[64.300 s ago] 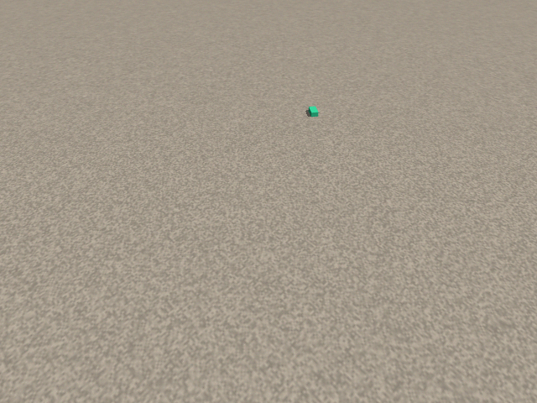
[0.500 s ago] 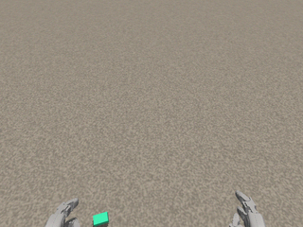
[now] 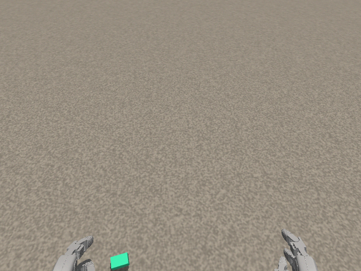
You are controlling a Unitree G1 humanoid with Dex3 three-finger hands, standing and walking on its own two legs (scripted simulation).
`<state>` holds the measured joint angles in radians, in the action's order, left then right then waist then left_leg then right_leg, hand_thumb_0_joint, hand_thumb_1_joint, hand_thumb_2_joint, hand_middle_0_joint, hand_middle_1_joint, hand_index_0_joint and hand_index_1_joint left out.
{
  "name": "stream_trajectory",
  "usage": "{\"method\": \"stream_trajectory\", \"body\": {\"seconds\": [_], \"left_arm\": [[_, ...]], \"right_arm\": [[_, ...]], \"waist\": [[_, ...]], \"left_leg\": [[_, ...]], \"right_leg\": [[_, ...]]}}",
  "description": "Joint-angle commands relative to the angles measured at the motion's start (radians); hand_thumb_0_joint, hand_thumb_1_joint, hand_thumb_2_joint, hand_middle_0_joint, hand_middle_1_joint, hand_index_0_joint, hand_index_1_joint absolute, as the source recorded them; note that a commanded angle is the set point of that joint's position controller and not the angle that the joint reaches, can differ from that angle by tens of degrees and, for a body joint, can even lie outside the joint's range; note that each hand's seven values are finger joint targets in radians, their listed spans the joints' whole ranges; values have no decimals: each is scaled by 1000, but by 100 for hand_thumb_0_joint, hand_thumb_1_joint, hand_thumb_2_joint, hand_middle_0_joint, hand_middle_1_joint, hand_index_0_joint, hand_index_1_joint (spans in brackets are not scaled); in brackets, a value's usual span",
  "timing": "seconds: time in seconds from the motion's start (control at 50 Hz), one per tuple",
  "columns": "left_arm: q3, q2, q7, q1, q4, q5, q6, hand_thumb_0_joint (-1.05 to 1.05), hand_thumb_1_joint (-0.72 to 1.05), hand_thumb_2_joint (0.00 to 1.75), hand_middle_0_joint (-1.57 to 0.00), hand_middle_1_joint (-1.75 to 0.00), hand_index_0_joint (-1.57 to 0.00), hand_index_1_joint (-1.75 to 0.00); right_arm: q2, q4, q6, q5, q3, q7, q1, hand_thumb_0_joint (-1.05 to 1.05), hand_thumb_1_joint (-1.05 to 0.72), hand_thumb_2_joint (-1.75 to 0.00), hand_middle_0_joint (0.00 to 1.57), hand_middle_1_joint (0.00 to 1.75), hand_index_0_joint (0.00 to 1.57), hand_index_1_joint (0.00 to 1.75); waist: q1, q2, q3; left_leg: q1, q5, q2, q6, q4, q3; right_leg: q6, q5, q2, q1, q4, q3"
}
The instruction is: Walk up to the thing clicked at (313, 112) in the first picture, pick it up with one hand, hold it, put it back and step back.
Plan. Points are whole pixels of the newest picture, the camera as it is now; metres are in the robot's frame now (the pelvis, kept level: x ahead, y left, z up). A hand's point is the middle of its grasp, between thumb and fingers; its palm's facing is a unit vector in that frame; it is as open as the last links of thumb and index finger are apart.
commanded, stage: home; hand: left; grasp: from above
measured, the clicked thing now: (120, 261) +0.36 +0.28 -0.70
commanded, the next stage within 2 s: stand in 0.40 s
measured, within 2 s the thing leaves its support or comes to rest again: neither
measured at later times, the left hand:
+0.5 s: hand out of the picture +0.16 +0.18 -0.04, palm faces +0.05 -0.98 -0.20, open 7.4 cm
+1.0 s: hand out of the picture +0.05 +0.24 -0.11, palm faces +0.05 -0.95 -0.32, open 7.4 cm
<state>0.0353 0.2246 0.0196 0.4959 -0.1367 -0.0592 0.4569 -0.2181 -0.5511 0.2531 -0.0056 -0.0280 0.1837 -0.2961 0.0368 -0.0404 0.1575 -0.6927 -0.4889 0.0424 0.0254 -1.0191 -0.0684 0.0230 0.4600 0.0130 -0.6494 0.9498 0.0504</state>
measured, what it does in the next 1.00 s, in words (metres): stands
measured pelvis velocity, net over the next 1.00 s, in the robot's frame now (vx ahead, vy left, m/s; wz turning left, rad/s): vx -0.01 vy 0.01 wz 0.00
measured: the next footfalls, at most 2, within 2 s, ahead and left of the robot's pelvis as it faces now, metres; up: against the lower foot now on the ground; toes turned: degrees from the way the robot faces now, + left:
none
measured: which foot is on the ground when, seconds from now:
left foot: down 0.00-1.00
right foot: down 0.00-1.00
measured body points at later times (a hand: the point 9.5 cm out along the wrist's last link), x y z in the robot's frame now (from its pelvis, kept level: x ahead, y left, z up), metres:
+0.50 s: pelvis +0.00 +0.00 +0.00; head +0.01 +0.01 +0.45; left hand +0.16 +0.24 -0.03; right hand +0.16 -0.24 -0.06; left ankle +0.01 +0.13 -0.68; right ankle +0.01 -0.14 -0.68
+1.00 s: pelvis -0.01 +0.01 +0.05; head +0.00 +0.01 +0.50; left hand +0.05 +0.29 -0.09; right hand +0.08 -0.27 -0.08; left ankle +0.01 +0.13 -0.68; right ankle +0.01 -0.14 -0.68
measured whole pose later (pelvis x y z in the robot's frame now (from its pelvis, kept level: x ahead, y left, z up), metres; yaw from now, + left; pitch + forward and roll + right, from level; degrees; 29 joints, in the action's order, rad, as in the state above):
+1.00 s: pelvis -0.01 +0.01 +0.05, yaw +0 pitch -3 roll -1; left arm 0.05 0.28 0.03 0.24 0.94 0.03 0.02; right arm -0.28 -0.97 0.00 0.04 0.04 0.02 -0.20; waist -0.02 0.00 -0.06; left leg -0.27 -0.32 0.01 0.00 -0.64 -0.02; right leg 0.04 0.31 0.05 -0.25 0.61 0.02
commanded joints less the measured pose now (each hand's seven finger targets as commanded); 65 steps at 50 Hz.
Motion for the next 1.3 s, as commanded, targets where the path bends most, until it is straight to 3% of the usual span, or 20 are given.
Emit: {"method": "stream_trajectory", "body": {"seconds": [0.0,0.04,0.08,0.16,0.32,0.46,0.48,0.5,0.52,0.54,0.56,0.58,0.64,0.7,0.76,0.84,1.06,1.16,1.2,1.28], "left_arm": [[73,123,7,-22,-212,12,-45,0,90,90,-20,-30,-20,-30],[39,92,6,-14,-195,17,-40,0,90,90,-20,-30,-20,-30],[76,127,11,-16,-215,16,-43,0,90,90,-20,-30,-20,-30],[42,99,9,-19,-198,13,-41,0,90,90,-20,-30,-20,-30],[53,108,11,-6,-212,8,-41,0,90,90,-20,-30,-20,-30],[57,114,10,-35,-225,8,-43,0,90,90,-20,-30,-20,-30],[53,199,47,-322,126,120,-260,0,90,90,-20,-30,-20,-30],[74,211,40,-211,313,130,-326,0,90,90,-20,-30,-20,-30],[70,216,36,-200,364,136,-360,0,90,90,-20,-30,-20,-30],[61,213,29,-233,398,137,-378,0,90,90,-20,-30,-20,-30],[56,220,24,-240,438,132,-396,0,90,90,-20,-30,-20,-30],[53,219,21,-257,477,127,-406,0,90,90,-20,-30,-20,-30],[60,214,20,-268,596,114,-417,0,90,90,-20,-30,-20,-30],[61,217,19,-321,697,111,-439,0,90,90,-20,-30,-20,-30],[57,201,19,-300,791,106,-457,0,90,90,-20,-30,-20,-30],[59,221,22,-303,898,104,-467,0,90,90,-20,-30,-20,-30],[43,237,23,-321,1096,91,-468,0,90,90,-20,-30,-20,-30],[38,246,23,-324,1154,91,-475,0,90,90,-20,-30,-20,-30],[36,247,21,-335,1167,90,-470,0,90,90,-20,-30,-20,-30],[36,252,17,-335,1191,93,-468,0,90,90,-20,-30,-20,-30]], "right_arm": [[-122,170,59,1,52,18,75,0,-90,-90,20,30,20,30],[-117,163,60,1,49,19,72,0,-90,-90,20,30,20,30],[-127,168,58,2,55,18,77,0,-90,-90,20,30,20,30],[-117,170,57,-1,45,16,82,0,-90,-90,20,30,20,30],[-127,172,55,1,54,17,69,0,-90,-90,20,30,20,30],[-125,179,57,0,52,18,79,0,-90,-90,20,30,20,30],[-241,-73,-60,125,89,-42,141,0,-90,-90,20,30,20,30],[-260,-75,-106,122,110,-74,153,0,-90,-90,20,30,20,30],[-251,-72,-126,126,105,-94,146,0,-90,-90,20,30,20,30],[-248,-70,-139,129,101,-110,127,0,-90,-90,20,30,20,30],[-237,-84,-145,106,95,-126,130,0,-90,-90,20,30,20,30],[-217,-111,-149,75,94,-145,120,0,-90,-90,20,30,20,30],[-220,-141,-169,52,108,-162,151,0,-90,-90,20,30,20,30],[-227,-191,-185,58,111,-166,147,0,-90,-90,20,30,20,30],[-239,-227,-193,60,116,-162,162,0,-90,-90,20,30,20,30],[-238,-281,-210,52,115,-154,159,0,-90,-90,20,30,20,30],[-252,-409,-232,38,103,-150,149,0,-90,-90,20,30,20,30],[-252,-446,-231,32,100,-149,150,0,-90,-90,20,30,20,30],[-256,-460,-235,33,99,-150,151,0,-90,-90,20,30,20,30],[-266,-468,-239,33,100,-154,174,0,-90,-90,20,30,20,30]], "waist": [[0,7,83],[7,-2,75],[-3,-30,69],[3,-11,46],[7,-17,94],[4,-26,67],[-68,33,-169],[-79,95,-81],[-65,117,-55],[-42,73,-70],[-55,10,-39],[-57,-4,-22],[-75,63,-46],[-59,38,-74],[-70,-17,-75],[-62,14,-111],[-49,-1,-204],[-48,29,-189],[-46,14,-231],[-53,13,-239]], "left_leg": [[74,172,-46,-38,156,44],[81,185,-43,-35,163,39],[83,167,-38,-32,179,33],[61,126,-39,-34,184,26],[88,209,-36,-32,167,25],[70,142,-36,-32,178,27],[100,346,4,-84,266,-27],[151,332,-8,-98,249,8],[195,322,-14,-102,242,21],[190,319,-21,-93,258,2],[253,306,-18,-97,290,-17],[275,295,-16,-98,311,-14],[299,255,-19,-84,323,-7],[328,213,0,-87,390,-30],[375,295,30,-91,441,-67],[401,328,21,-82,464,-48],[449,222,41,-61,652,-67],[514,325,42,-53,658,-51],[476,222,42,-48,701,-60],[460,171,45,-51,728,-68]], "right_leg": [[-16,-150,-22,53,-173,10],[-18,-161,-25,43,-162,16],[-21,-136,-30,37,-153,22],[-21,-102,-30,26,-162,25],[-22,-173,-33,47,-142,26],[-21,-113,-32,27,-153,23],[-52,-131,39,202,-161,-41],[-85,-126,55,238,-206,-106],[-100,-136,71,232,-219,-139],[-100,-138,52,206,-218,-127],[-90,-168,54,240,-200,-116],[-77,-180,62,274,-197,-106],[-65,-144,72,264,-272,-112],[-52,-134,68,279,-298,-104],[-38,-217,54,328,-306,-72],[-50,-282,74,376,-380,-88],[-35,-238,86,473,-549,-95],[-29,-275,98,505,-593,-96],[-24,-224,88,502,-604,-90],[-25,-204,87,511,-614,-84]]}}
